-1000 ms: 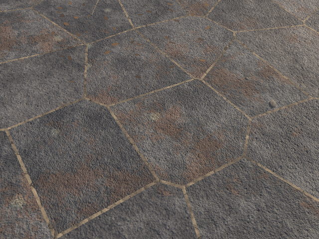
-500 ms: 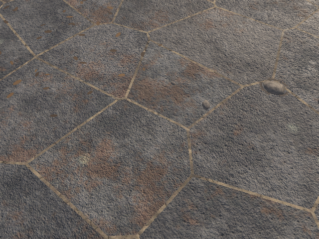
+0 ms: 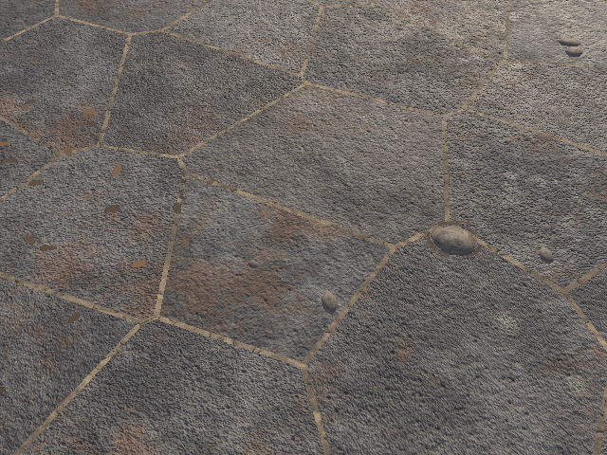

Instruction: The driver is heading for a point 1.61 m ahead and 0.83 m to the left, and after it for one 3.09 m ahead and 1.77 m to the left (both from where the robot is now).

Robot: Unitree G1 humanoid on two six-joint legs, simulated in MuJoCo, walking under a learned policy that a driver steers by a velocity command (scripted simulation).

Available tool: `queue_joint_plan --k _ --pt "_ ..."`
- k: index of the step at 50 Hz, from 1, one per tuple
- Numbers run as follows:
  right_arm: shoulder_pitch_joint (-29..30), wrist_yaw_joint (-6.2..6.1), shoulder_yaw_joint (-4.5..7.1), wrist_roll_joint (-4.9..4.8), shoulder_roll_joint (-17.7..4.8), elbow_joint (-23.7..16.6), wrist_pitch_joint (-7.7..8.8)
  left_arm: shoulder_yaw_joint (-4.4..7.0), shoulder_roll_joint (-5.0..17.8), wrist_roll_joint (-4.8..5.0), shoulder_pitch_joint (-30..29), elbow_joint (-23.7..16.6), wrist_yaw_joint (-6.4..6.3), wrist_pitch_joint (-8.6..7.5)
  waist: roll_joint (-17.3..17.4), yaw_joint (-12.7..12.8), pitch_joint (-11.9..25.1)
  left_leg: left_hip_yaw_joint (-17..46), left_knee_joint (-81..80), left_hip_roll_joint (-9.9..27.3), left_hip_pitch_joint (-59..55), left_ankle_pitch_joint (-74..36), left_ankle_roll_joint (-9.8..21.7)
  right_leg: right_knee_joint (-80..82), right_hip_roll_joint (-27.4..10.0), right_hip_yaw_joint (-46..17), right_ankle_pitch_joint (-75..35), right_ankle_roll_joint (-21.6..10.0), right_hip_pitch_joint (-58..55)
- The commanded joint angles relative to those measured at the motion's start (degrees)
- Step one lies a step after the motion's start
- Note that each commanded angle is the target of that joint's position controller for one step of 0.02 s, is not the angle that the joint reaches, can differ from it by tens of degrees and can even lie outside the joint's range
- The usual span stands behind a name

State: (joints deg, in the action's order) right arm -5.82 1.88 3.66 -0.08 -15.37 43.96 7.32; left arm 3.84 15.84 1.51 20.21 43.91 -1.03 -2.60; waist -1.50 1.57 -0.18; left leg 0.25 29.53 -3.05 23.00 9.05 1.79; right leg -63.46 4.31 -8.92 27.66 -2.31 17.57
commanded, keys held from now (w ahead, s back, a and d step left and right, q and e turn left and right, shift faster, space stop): w+q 1.00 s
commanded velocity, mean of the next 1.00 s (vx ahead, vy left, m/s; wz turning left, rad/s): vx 0.50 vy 0.00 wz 0.41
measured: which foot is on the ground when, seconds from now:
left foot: down 0.00-0.36, up 0.38-0.84, down 0.86-1.00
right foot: up 0.00-0.34, down 0.36-0.84, up 0.86-1.00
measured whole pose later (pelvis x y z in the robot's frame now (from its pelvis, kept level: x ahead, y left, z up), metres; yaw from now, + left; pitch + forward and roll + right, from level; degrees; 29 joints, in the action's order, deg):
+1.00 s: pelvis +0.47 +0.11 +0.00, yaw +30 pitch +2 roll +0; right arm -12.8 2.1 3.8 -0.6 -16.9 37.6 2.2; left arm 3.1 17.3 0.2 12.6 42.9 -0.1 -6.4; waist -0.7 0.3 -3.3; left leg 0.3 29.1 -5.2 20.6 10.2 5.6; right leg -67.6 -4.5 -2.0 21.2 0.7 26.6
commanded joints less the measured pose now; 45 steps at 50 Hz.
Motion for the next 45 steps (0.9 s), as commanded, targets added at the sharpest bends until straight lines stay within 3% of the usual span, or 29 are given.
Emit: queue_joint_plan --k 1,2,4,8,13,16,17,18,19,20,21,22,23,25,29,33,38,40,41,42,43,44,45 --pt "-6.9 0.0 1.37 0.07 -6.0 -0.8 -0.99 1.25 6.7 -1.58 -5.3 -6.4 0.11 -2.02 3.7 -3.8 0.8 26.8 -15.3 17.7 -21.1 5.8 11.8 -6.1 -7.4 1.9 -6.8 0.4 25.3" --pt "-6.6 -0.11 0.97 0.51 -5.7 -1.0 -1.01 1.21 5.8 -1.74 -5.4 -6.8 0.3 -2.32 4.9 -2.5 0.7 24.1 -16.2 16.0 -17.7 0.3 11.6 -3.0 -8.6 2.3 -8.3 0.4 22.1" --pt "-7.6 -0.23 0.89 -0.15 -5.7 -0.5 -1.01 0.7 3.7 -1.83 -5.2 -7.3 0.47 -2.61 7.1 -1.6 1.8 21.0 -17.1 14.2 -15.8 -6.7 12.5 3.2 -8.9 4.2 -7.7 1.2 19.6" --pt "-9.7 -1.45 2.13 -1.26 -9.8 0.0 -1.82 -0.8 1.1 -1.86 -12.6 -9.5 0.9 -3.14 6.8 -3.2 1.3 15.3 -18.5 12.4 -10.7 -8.8 12.0 20.8 -7.2 6.7 -16.6 3.1 13.6" --pt "-14.9 -1.76 2.13 -1.89 -10.1 1.0 -3.19 -0.35 3.3 -0.64 -19.0 -11.2 1.8 -3.89 7.5 -5.1 0.7 17.0 -15.6 12.6 -10.1 -4.0 9.7 32.4 -4.3 6.2 -25.1 3.7 5.8" --pt "-15.0 -2.14 1.88 -1.75 -9.2 0.6 -3.81 0.95 5.5 -0.65 -14.8 -10.2 1.57 -4.38 7.7 -1.5 2.0 18.9 -9.9 11.2 -8.5 0.4 6.8 38.0 -4.4 6.5 -23.9 1.8 -5.2" --pt "-14.2 -2.17 1.27 -1.35 -7.3 0.0 -3.68 1.79 7.2 -1.1 -9.7 -9.3 1.07 -4.47 7.3 1.4 4.3 17.4 -3.5 8.5 -5.2 0.2 4.9 38.7 -7.2 4.6 -22.3 0.1 -13.2" --pt "-13.3 -2.09 -0.09 -0.33 -3.2 -1.6 -3.32 2.85 11.1 -2.03 -0.2 -8.2 0.42 -4.34 -0.4 5.5 11.3 11.8 13.9 4.2 2.6 8.4 2.1 39.0 -18.1 -5.6 -19.4 -3.6 -26.2" --pt "-18.9 -2.18 -0.86 -1.69 -1.1 -4.0 -2.35 3.86 15.3 -2.46 3.3 -6.7 0.74 -3.22 -17.9 2.8 16.1 5.4 29.3 0.2 18.6 24.9 0.3 44.4 -29.7 -27.6 -7.9 -11.6 -36.1" --pt "-17.9 -2.4 0.43 -2.58 -6.6 -2.9 -2.42 3.0 10.8 -1.92 2.5 -6.4 1.03 -3.22 -12.2 3.6 11.4 7.3 38.0 3.8 24.5 23.2 -0.2 46.9 -28.8 -31.1 2.0 -12.1 -32.4" --pt "-14.1 -2.29 1.17 -2.37 -8.7 -3.2 -2.79 2.0 7.6 -1.54 0.3 -6.6 1.06 -3.32 -7.9 3.7 5.7 7.5 40.5 5.4 25.9 18.0 -0.1 47.5 -26.2 -23.2 -0.2 -10.1 -27.2" --pt "-13.1 -2.27 1.26 -1.95 -7.9 -3.0 -3.29 1.27 5.8 -1.74 -3.2 -6.8 1.25 -3.37 -5.2 2.0 3.3 6.7 40.3 6.9 24.0 13.8 -0.6 48.7 -23.4 -16.6 -6.4 -8.8 -22.1" --pt "-12.0 -2.13 1.39 -1.51 -7.3 -3.3 -3.73 0.82 4.2 -1.9 -5.7 -6.5 1.43 -3.34 -5.1 0.8 0.9 6.6 38.6 8.0 22.9 11.1 -1.0 50.2 -21.5 -11.8 -11.7 -8.4 -18.1" --pt "-11.2 -1.58 1.25 -1.6 -5.3 -4.1 -4.69 0.9 3.9 -2.18 -7.9 -5.8 1.5 -3.75 -5.9 -1.0 -0.9 5.9 36.7 9.6 19.4 7.4 -1.6 53.1 -19.5 -4.3 -19.2 -7.8 -12.4" --pt "-7.4 -0.99 0.79 -1.16 -3.6 -6.4 -5.38 1.92 6.2 -2.13 -6.9 -3.6 1.06 -4.32 -2.6 -1.1 -1.2 5.5 29.7 10.0 20.4 -0.2 -3.0 54.8 -19.6 4.3 -29.7 -8.8 -12.3" --pt "-0.6 0.4 0.01 -1.09 -2.6 -8.6 -5.03 2.5 8.4 -1.71 -5.7 -1.9 0.56 -3.76 -1.8 1.1 -2.5 2.4 16.6 9.2 17.1 -10.2 -2.1 54.9 -18.7 11.9 -31.3 -7.2 -12.9" --pt "6.1 1.81 0.12 -1.29 -3.8 -12.4 -5.18 3.38 11.2 -0.29 -2.4 0.4 0.48 -2.43 -1.8 2.4 -4.5 -1.4 8.5 7.6 15.7 -5.3 1.1 51.8 -21.1 16.0 -35.7 -5.2 -19.6" --pt "4.3 1.96 1.01 -1.02 -5.5 -12.9 -5.44 3.85 13.0 0.08 -2.6 0.6 0.23 -1.68 -3.5 0.2 -1.9 -4.8 7.4 4.2 9.5 0.7 3.5 44.8 -21.0 18.3 -53.8 -3.9 -21.6" --pt "-0.6 1.79 2.05 -0.97 -7.3 -12.1 -5.64 4.03 13.8 0.28 -2.8 0.6 0.04 -1.19 -4.0 -2.8 1.3 -6.6 6.4 1.5 2.3 2.4 5.0 37.0 -20.2 19.7 -62.9 -3.1 -21.2" --pt "-10.1 1.2 3.85 -1.17 -10.2 -9.5 -5.86 3.63 13.1 0.34 -3.0 0.4 -0.22 -0.89 -2.8 -7.9 6.3 -7.1 3.1 -1.2 -11.6 -0.8 7.1 24.9 -18.1 21.6 -64.2 -1.4 -16.4" --pt "-19.1 -0.11 5.74 -1.39 -15.2 -7.6 -6.49 2.41 10.3 -1.3 -1.6 -0.7 -0.38 -1.22 4.3 -11.1 11.8 5.6 2.5 6.3 -29.6 -2.4 10.6 6.4 -15.7 21.8 -44.1 1.4 -1.3" --pt "-16.0 -0.17 5.92 -1.57 -21.1 -8.6 -5.75 -0.29 2.5 -2.95 3.6 -4.3 0.61 -2.91 18.0 -3.3 18.1 39.6 -4.7 20.4 -46.0 8.9 21.7 -12.4 -3.9 14.0 6.6 4.4 23.0" --pt "-18.3 0.1 4.51 -1.33 -15.7 -9.8 -5.08 0.57 8.0 -0.7 -3.7 -4.7 1.31 -4.84 10.2 -8.8 21.9 46.3 -11.9 22.0 -46.6 15.0 21.1 -16.9 -4.7 3.4 5.8 3.4 28.6"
